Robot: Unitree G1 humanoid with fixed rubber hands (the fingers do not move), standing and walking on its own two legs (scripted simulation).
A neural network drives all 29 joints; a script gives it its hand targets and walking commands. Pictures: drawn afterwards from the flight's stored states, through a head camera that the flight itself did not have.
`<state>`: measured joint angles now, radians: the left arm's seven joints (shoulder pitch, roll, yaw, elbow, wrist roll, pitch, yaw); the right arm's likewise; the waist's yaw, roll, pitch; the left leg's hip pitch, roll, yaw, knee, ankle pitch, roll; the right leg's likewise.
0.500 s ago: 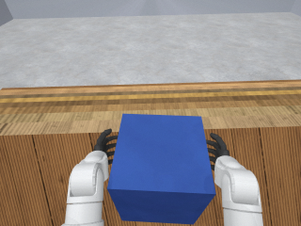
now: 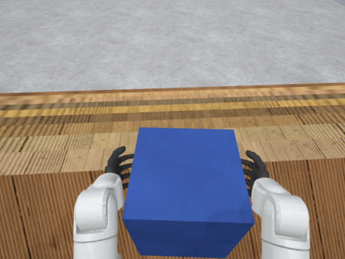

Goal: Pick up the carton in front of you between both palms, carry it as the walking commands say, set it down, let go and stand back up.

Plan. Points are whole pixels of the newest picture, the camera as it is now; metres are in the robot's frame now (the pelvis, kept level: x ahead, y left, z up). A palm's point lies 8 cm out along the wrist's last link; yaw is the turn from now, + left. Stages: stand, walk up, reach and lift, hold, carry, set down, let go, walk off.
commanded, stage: carry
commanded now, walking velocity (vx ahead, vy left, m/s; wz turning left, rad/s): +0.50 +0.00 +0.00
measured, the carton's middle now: (184, 195) +0.28 -0.01 +0.01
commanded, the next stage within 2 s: none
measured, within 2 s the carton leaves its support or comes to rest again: neither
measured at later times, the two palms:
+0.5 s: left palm (134, 94) +0.59 +0.14 +0.07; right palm (226, 92) +0.61 -0.16 +0.07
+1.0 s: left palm (133, 34) +1.03 +0.19 +0.08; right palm (199, 35) +1.02 -0.11 +0.08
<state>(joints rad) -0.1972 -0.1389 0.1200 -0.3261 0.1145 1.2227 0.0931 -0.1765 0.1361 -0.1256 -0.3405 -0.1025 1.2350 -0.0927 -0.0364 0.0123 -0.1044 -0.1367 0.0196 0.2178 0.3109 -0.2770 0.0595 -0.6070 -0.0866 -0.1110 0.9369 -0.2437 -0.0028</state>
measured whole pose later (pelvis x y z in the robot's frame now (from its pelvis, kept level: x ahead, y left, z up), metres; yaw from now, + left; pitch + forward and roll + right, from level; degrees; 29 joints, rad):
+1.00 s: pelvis +0.63 +0.04 -0.01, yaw +1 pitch +5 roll -2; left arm -0.78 0.01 0.23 0.16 0.07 1.18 0.13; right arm -0.75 -0.01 -0.24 0.15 -0.04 1.18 -0.14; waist -0.03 -0.01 0.09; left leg -0.37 -0.02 0.16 0.53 -0.26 0.12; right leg -0.67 -0.04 0.00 1.05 -0.32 -0.05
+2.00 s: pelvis +1.37 +0.01 -0.34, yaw +1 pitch +3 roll +1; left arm -0.57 -0.05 0.24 0.09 0.11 1.09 0.11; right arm -0.64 0.00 -0.16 0.20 0.00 1.08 -0.13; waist 0.00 -0.01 0.05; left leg -0.54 -0.08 0.01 1.67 -0.61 0.05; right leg -0.50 0.11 -0.08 0.73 -0.27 -0.15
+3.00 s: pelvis +2.14 +0.00 -0.68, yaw +2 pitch +3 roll +0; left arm -0.58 0.01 0.11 0.24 -0.03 1.05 0.17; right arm -0.50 0.04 -0.22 0.12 -0.07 1.09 -0.12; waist 0.13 0.01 0.00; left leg -0.77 0.01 -0.04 0.95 0.12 0.05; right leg -0.36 0.12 -0.06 1.01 -0.70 -0.13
